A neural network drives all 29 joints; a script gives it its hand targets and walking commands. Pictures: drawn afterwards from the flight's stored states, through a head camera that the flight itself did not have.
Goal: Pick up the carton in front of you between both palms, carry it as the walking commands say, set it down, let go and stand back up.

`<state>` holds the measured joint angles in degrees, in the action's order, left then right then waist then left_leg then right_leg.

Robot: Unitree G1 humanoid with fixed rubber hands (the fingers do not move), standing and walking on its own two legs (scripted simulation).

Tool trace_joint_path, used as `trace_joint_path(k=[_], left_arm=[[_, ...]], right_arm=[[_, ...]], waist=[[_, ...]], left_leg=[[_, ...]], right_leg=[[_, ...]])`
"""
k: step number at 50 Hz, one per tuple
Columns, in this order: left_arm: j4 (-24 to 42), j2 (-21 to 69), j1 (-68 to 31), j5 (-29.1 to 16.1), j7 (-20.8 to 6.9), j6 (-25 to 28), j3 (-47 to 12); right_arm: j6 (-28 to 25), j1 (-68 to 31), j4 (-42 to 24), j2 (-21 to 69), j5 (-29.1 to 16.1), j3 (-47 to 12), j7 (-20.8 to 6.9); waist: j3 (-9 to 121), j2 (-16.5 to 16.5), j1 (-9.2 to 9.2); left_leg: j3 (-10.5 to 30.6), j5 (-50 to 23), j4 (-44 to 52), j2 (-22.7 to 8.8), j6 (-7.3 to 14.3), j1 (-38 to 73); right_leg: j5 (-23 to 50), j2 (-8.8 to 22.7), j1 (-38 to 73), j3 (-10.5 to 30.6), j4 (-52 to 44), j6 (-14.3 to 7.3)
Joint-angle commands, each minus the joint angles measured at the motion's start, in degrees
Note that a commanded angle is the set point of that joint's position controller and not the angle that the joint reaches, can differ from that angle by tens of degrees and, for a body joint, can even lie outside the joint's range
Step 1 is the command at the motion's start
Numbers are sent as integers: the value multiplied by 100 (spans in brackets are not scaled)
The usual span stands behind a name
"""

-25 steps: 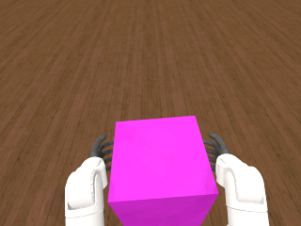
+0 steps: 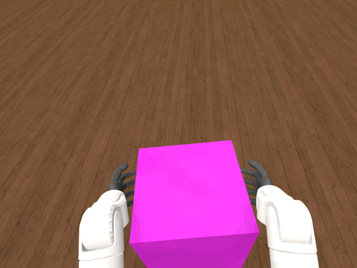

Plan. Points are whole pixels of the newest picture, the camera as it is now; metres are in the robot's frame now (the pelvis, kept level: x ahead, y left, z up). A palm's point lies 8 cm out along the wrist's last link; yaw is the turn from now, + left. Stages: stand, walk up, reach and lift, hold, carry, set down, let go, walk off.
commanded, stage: carry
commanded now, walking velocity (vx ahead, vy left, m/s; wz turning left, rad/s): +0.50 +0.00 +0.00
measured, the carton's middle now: (191, 211) +0.27 +0.00 -0.03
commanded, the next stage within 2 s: none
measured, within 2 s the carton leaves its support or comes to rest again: neither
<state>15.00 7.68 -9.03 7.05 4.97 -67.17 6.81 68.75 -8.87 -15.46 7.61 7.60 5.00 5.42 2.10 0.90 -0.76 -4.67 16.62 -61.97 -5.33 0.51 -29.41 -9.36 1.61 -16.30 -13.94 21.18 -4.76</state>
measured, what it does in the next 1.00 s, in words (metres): walks ahead: left foot, then right foot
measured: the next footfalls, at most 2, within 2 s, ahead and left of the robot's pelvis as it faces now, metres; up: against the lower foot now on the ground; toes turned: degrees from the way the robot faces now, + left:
left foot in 0.28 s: +0.39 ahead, +0.11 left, +0.00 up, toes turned -6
right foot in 0.58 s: +0.38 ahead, -0.12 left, +0.00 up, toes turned +2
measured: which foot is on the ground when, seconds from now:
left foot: up 0.00-0.26, down 0.28-1.00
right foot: down 0.00-0.32, up 0.34-0.56, down 0.58-1.00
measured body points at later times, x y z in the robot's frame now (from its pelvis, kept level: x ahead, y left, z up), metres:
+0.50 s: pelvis +0.28 +0.04 +0.00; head +0.32 +0.05 +0.45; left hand +0.58 +0.18 +0.06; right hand +0.57 -0.12 +0.07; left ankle +0.35 +0.11 -0.75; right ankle +0.25 -0.09 -0.72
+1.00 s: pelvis +0.39 +0.01 -0.01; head +0.37 +0.01 +0.44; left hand +0.67 +0.15 +0.07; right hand +0.66 -0.15 +0.07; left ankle +0.35 +0.11 -0.74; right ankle +0.34 -0.10 -0.74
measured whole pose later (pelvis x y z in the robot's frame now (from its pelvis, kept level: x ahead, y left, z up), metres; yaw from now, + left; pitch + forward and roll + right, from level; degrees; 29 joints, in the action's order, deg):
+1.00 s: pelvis +0.39 +0.01 -0.01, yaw -2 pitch +4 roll +0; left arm 16.2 8.0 -11.5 7.8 4.9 -69.4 7.6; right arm 70.2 -11.3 -15.9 7.9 7.7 6.1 5.2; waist 7.1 0.3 0.2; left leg -10.9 19.7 -32.0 -4.2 0.0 -15.7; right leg -19.9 3.5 -15.2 -8.9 31.7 0.3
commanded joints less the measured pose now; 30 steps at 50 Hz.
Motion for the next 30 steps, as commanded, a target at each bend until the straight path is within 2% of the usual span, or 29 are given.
trace_joint_path(k=[1, 3, 6, 8, 10, 12, 13, 14, 15, 16, 17, 18, 19, 20, 21, 22, 23, 25, 27, 28, 29, 30], left_arm=[[567, 5739, -2452, -2544, -1670, 81, -4180], [641, 5613, -2329, -2553, -1686, 90, -4197], [827, 5361, -2269, -2549, -1673, 56, -4194], [959, 5153, -2271, -2524, -1632, -7, -4158], [953, 4946, -2176, -2446, -1579, -100, -4079], [904, 4765, -2126, -2359, -1532, -207, -3991], [887, 4684, -2157, -2335, -1518, -262, -3958], [872, 4605, -2197, -2318, -1512, -313, -3930], [833, 4554, -2252, -2296, -1508, -352, -3930], [902, 4578, -2511, -2359, -1489, -428, -4034], [867, 4575, -2396, -2369, -1497, -459, -4028], [812, 4757, -2483, -2375, -1512, -439, -4036], [846, 4951, -2659, -2422, -1533, -405, -4094], [939, 5072, -2895, -2457, -1542, -355, -4150], [990, 5209, -3010, -2499, -1532, -314, -4226], [981, 5349, -3046, -2527, -1519, -284, -4271], [981, 5399, -2994, -2529, -1502, -254, -4292], [1070, 5393, -2906, -2494, -1461, -218, -4328], [1059, 5335, -2738, -2438, -1440, -233, -4307], [1003, 5282, -2657, -2411, -1450, -259, -4282], [927, 5212, -2607, -2396, -1473, -301, -4250], [812, 5155, -2579, -2377, -1500, -343, -4202]], right_arm=[[-344, -2625, -596, 5925, -2432, -4248, -1426], [-373, -2479, -647, 5841, -2375, -4259, -1388], [-339, -2458, -862, 5625, -2381, -4272, -1354], [-252, -2522, -1049, 5422, -2422, -4256, -1334], [-120, -2527, -1102, 5207, -2456, -4211, -1334], [19, -2524, -1075, 5012, -2476, -4151, -1353], [73, -2488, -1026, 4941, -2475, -4107, -1366], [117, -2535, -1006, 4867, -2466, -4057, -1382], [174, -2630, -1008, 4766, -2459, -3991, -1401], [201, -2610, -839, 4749, -2395, -3896, -1423], [183, -2369, -601, 4812, -2403, -3837, -1425], [153, -2332, -615, 4943, -2427, -3822, -1440], [112, -2451, -641, 5171, -2431, -3860, -1455], [68, -2630, -713, 5391, -2456, -3887, -1467], [28, -2803, -763, 5517, -2459, -3896, -1475], [3, -2899, -791, 5572, -2477, -3893, -1477], [-15, -2897, -841, 5593, -2500, -3901, -1479], [-40, -2778, -944, 5534, -2496, -3893, -1485], [-24, -2668, -933, 5429, -2451, -3866, -1489], [-5, -2581, -854, 5378, -2416, -3848, -1493], [14, -2489, -722, 5340, -2366, -3828, -1500], [38, -2443, -592, 5291, -2313, -3808, -1511]], waist=[[1894, -661, 7], [1693, -681, -5], [1385, -720, -19], [1160, -771, -22], [1046, -897, -35], [1091, -1016, -15], [1224, -948, 54], [1377, -718, 122], [1756, -403, 157], [2581, 835, 199], [2878, 1269, 239], [2727, 988, 202], [2715, 782, 177], [2377, 573, 142], [2287, 558, 89], [2302, 572, 78], [2369, 663, 78], [2476, 770, 120], [2495, 676, 90], [2424, 603, 88], [2346, 542, 99], [2213, 316, 112]], left_leg=[[75, -428, 714, -214, -72, -706], [-78, -731, 1342, -187, -161, -934], [-314, -1153, 2226, -73, -194, -929], [-526, -1384, 2701, 93, -147, -681], [-738, -1718, 3082, 289, -80, -306], [-901, -2041, 3435, 465, -35, 393], [-1049, -2307, 3820, 614, -29, 1112], [-1071, -2902, 4293, 595, -37, 2006], [-355, -4326, 4089, -183, 3, 3174], [1087, -6824, 3181, -1636, 806, 5094], [1880, -6867, 3693, -1916, 1379, 5067], [1558, -6103, 3998, -1865, 1326, 4582], [1309, -5175, 4195, -1735, 1175, 4274], [906, -5043, 4309, -1509, 901, 3686], [569, -4401, 4442, -1320, 703, 3326], [348, -3864, 4530, -1196, 648, 3068], [255, -3479, 4557, -1149, 648, 3031], [91, -3281, 4452, -1103, 668, 3090], [-229, -3005, 4178, -911, 565, 2877], [-320, -2584, 4074, -789, 445, 2632], [-334, -2029, 3998, -703, 294, 2328], [-387, -1411, 3882, -588, 124, 2118]], right_leg=[[601, 1622, 2035, 1566, -1166, -335], [930, 1529, 2204, 1342, -1207, -368], [1523, 1326, 2329, 971, -1127, -299], [2490, 1205, 2289, 650, -895, -207], [3464, 1105, 2279, 407, -634, -58], [3850, 1012, 2198, 188, -114, 160], [3968, 896, 2009, -9, 473, 327], [3742, 719, 1619, -155, 1163, 542], [2181, 577, 833, 21, 1978, 737], [-724, 242, -575, 417, 3339, 839], [-2438, -216, -1109, 798, 4199, 864], [-2455, 3, -1140, 1225, 4350, 749], [-2296, 199, -1102, 1397, 4000, 636], [-2141, 388, -870, 1417, 3274, 602], [-2008, 423, -558, 1340, 2426, 615], [-1912, 292, -226, 1120, 1965, 647], [-1809, 191, -53, 997, 1620, 655], [-1241, 161, 101, 816, 1104, 663], [-203, 227, 472, 616, 404, 677], [454, 316, 738, 606, 62, 702], [815, 535, 988, 714, -40, 724], [1256, 915, 965, 1023, -7, 695]])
